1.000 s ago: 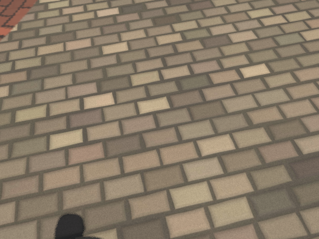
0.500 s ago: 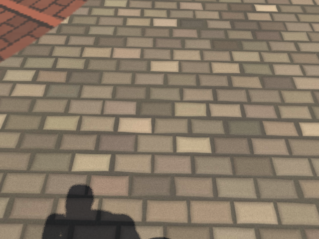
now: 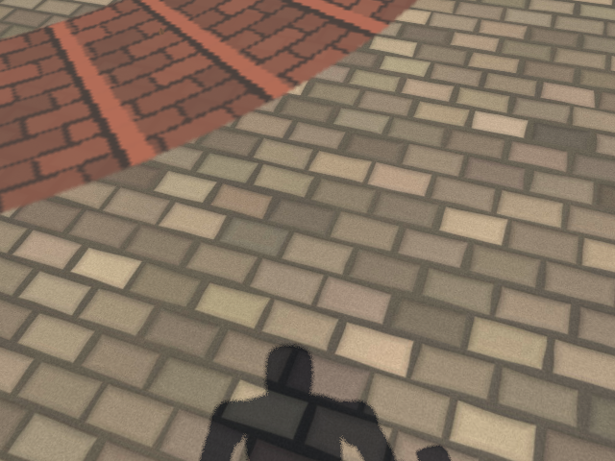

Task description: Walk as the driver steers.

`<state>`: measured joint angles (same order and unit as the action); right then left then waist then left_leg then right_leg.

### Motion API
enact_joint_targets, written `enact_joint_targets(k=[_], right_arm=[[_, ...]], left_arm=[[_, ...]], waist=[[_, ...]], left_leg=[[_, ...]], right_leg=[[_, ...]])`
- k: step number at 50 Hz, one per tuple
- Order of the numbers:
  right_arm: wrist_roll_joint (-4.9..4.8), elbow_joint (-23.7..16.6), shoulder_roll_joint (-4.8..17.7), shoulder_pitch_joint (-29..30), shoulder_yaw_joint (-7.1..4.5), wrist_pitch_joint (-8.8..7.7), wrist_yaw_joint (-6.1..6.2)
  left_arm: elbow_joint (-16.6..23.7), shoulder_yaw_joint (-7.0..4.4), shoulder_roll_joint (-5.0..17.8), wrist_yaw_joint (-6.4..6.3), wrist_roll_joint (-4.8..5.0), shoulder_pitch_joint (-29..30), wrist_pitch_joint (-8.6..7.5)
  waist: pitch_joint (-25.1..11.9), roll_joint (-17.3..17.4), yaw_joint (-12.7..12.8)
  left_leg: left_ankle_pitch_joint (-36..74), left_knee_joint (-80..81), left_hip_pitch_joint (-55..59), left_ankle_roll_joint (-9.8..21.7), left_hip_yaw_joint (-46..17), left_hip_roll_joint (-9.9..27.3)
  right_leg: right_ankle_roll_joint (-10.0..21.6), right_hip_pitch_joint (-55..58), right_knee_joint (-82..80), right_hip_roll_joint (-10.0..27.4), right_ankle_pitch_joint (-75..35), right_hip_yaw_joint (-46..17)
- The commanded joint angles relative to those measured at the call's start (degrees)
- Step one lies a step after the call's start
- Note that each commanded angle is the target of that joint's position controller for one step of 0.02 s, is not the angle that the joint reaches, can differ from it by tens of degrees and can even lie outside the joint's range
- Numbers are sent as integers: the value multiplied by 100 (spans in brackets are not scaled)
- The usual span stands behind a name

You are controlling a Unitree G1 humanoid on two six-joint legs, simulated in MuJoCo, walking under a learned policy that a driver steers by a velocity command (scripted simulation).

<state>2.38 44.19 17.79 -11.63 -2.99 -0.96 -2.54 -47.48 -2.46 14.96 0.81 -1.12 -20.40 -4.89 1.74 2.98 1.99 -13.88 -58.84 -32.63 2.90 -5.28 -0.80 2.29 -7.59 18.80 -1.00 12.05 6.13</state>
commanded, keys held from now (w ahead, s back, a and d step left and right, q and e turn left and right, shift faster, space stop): w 0.72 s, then w+q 0.10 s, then q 0.10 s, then e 0.08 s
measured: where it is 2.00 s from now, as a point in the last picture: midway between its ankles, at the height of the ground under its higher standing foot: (332, 412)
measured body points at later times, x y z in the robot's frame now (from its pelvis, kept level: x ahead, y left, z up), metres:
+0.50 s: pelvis +0.26 +0.05 +0.00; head +0.28 +0.06 +0.45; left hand +0.36 +0.31 -0.13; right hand +0.28 -0.22 -0.13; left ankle +0.23 +0.11 -0.75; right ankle +0.34 -0.10 -0.68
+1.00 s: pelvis +0.53 +0.00 +0.00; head +0.56 -0.01 +0.45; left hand +0.54 +0.27 -0.13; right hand +0.60 -0.25 -0.15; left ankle +0.53 +0.15 -0.67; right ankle +0.54 -0.06 -0.75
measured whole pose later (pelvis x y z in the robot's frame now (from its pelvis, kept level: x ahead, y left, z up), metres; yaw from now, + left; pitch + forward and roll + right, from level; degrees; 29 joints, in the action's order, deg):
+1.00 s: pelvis +0.53 +0.00 +0.00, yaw +6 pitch -1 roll +1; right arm 1.5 55.2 14.3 -13.8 -3.3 -1.7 -0.1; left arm -53.0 -2.0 12.6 -0.1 -1.1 -16.7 -4.8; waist 4.7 1.6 0.2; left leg -16.3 -60.2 -29.7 3.1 -1.6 0.8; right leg 4.3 -9.1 20.4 -0.4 10.9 9.2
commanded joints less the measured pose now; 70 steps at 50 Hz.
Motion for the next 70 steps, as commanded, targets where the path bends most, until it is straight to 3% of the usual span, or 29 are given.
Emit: enact_joint_targets(k=[1, 4, 8, 11, 12, 13, 14, 16, 19, 26, 32, 35, 37, 38, 39, 40, 41, 42, 44, 47, 54, 58, 60, 61, 62, 63, 64, 66, 70], right_arm=[[8, -411, 59, 303, 70, -69, -75], [-10, -567, -84, 977, 199, -108, -133], [-4, -630, 65, 1247, 198, -137, -53], [94, -93, 299, -192, 61, -256, 72], [199, 120, 695, -1208, -67, -289, 153], [154, 160, 1267, -1454, -212, -238, 238], [-108, 166, 1033, -1331, -210, -183, 266], [-135, 202, 432, -601, -47, -249, 241], [-148, 320, 128, -392, 35, -376, 243], [-203, 777, 251, -954, -13, -450, 222], [-143, 1154, 355, -1541, -23, -430, 262], [-110, 1275, 447, -1513, -43, -402, 319], [-108, 1326, 530, -1383, -59, -384, 332], [-135, 1315, 482, -1304, -33, -374, 325], [-262, 1098, 108, -1446, 77, -397, 298], [-323, 1133, -200, -2028, 99, -379, 299], [-181, 1163, 331, -1540, -54, -328, 325], [-198, 1083, 266, -1208, -67, -337, 301], [-141, 1133, 18, -1098, -59, -238, 296], [-76, 1141, -248, -1222, -61, -53, 240], [-83, 979, -450, -188, 109, -45, 251], [-139, 929, -161, -66, 70, -97, 396], [-99, 1040, 15, -480, 7, -204, 473], [-20, 1058, 433, -803, -94, -284, 527], [-98, 973, 830, -897, -208, -217, 536], [-255, 887, 665, -884, -195, -120, 535], [-246, 789, 388, -645, -131, -72, 550], [-140, 627, 24, 50, -20, -12, 636], [-88, 566, 40, 170, -28, -18, 670]], left_arm=[[159, -106, 581, 30, 32, 11, -107], [-22, -118, 688, 34, 65, -225, -78], [-299, -153, 883, -2, 43, -597, 13], [-420, -108, 841, -38, 75, -626, 104], [-211, -30, 651, -34, 89, -505, 90], [37, 102, 27, 25, 174, -993, 92], [-26, -100, 789, -57, 22, -498, 152], [86, -80, 610, -9, 80, -24, 95], [-116, -60, 383, 68, -71, -271, 286], [302, -32, 252, 150, -72, 1124, 357], [620, 29, 261, 122, -38, 2109, 312], [667, 0, 343, 91, -50, 2081, 259], [390, -88, 472, 8, -70, 1181, 193], [47, -175, 640, -57, -133, 134, 123], [-100, -325, 1212, -138, -285, -780, 73], [-121, -411, 1583, -90, -225, -844, 114], [-88, -338, 1178, -69, -37, -338, 159], [18, -217, 759, -68, 1, 290, 135], [-15, -97, 344, -86, -2, 629, 40], [-223, -61, 291, -103, 20, 336, -78], [-695, 18, 363, -114, 66, 59, 31], [-757, -68, 534, -140, 57, 44, 178], [-734, -95, 490, -164, 92, 160, 245], [-608, -59, 300, -171, 115, 32, 238], [-566, 21, -189, -212, 175, -543, 301], [-648, -90, 133, -271, 113, -517, 446], [-613, -187, 347, -260, 17, -221, 527], [-513, -248, 259, -202, -28, 130, 637], [-456, -247, 54, -164, -26, 64, 842]], waist=[[86, -831, -132], [130, -854, 19], [195, -851, 38], [-600, -587, -624], [-1292, -88, -1049], [-1929, 1245, -786], [-1586, 396, -916], [-459, 98, -485], [-195, 139, -77], [291, -14, -223], [429, 2, -503], [409, 27, -379], [-64, 19, 51], [-635, -171, 495], [-1429, -880, 689], [-1947, -1813, 412], [-1249, -876, 277], [-407, -614, 56], [36, -592, -201], [-121, -711, -391], [-241, -964, -229], [-187, -1020, -197], [-179, -714, -429], [-577, -43, -407], [-1067, 1087, -238], [-1361, 918, -456], [-985, 380, -370], [-329, 279, -101], [-421, 342, 9]], left_leg=[[621, 825, -368, -102, 178, 184], [1012, 1908, 185, -109, 717, 243], [607, 2532, 521, 128, 911, 169], [467, 3253, 2563, 493, 1012, -197], [-180, 3397, 3970, 798, -199, 902], [-368, 3948, 5421, 1578, -2952, 2576], [-300, 4185, 4985, 1549, -3081, 2385], [797, 4421, 3655, 1206, -1564, 1789], [1502, 4821, 2682, 914, -685, 1290], [1676, 5337, 2709, 977, -57, 1061], [2415, 5113, 3461, 866, 133, 1218], [3370, 4681, 3865, 763, 191, 1356], [4879, 3496, 3771, 601, 323, 1216], [4514, 2300, 3205, 490, 498, 936], [2439, 422, 1656, 321, 735, 461], [-1713, -1143, 174, 213, 588, -501], [-1314, -1495, -125, 315, -29, -90], [-805, -1316, -91, 300, 40, 128], [-491, -890, 366, 182, 165, 372], [-418, -709, 716, 28, 305, 240], [818, 1858, 1106, -206, 853, 60], [563, 2496, 1332, -133, 713, 8], [1474, 3503, 2128, -25, 564, 174], [3377, 3485, 2992, 147, -130, 1067], [5396, 3357, 3741, 976, -1203, 2435], [4947, 3498, 3609, 1540, -1422, 2678], [4002, 3760, 3138, 1509, -1090, 2405], [2638, 4157, 2278, 1129, -400, 1876], [2021, 4227, 1904, 1035, 293, 1639]], right_leg=[[729, 132, -991, 1308, -1770, -818], [660, 8, -996, 1205, -1957, -516], [635, 564, -665, 1529, -2661, -610], [423, 438, 1300, 1220, -3995, -196], [285, -581, 2837, 997, -2404, -21], [53, -2651, 4853, -12, 1695, 109], [124, -3212, 5326, 112, 1769, -628], [177, -3080, 4857, 538, 913, -775], [-1, -2296, 4333, 663, 603, -696], [-264, -2982, 2977, 783, -704, -468], [-42, -2865, 1796, 542, -1045, -265], [213, -2525, 1450, 358, -513, -178], [421, -1201, 1124, -6, -205, -33], [576, 194, 855, 73, -415, -161], [932, 1931, 696, 1536, 238, -1855], [1463, 2670, -91, 2794, 325, -4238], [1282, 1908, -286, 2489, 807, -3914], [1135, 957, -449, 2339, 120, -2955], [811, 106, -546, 1896, -2115, -1603], [824, -195, -355, 1727, -4523, -668], [796, -20, -111, 1114, -4896, -249], [823, 125, 400, 1265, -4212, -857], [560, -195, 979, 1081, -3005, -1081], [353, -664, 1780, 752, -1737, -914], [153, -1492, 3211, -150, 1785, -272], [112, -1872, 4390, -320, 2933, -414], [73, -2040, 4872, -117, 2620, -643], [-94, -2082, 4763, 153, 1870, -742], [-328, -1710, 4191, 129, 1467, -483]])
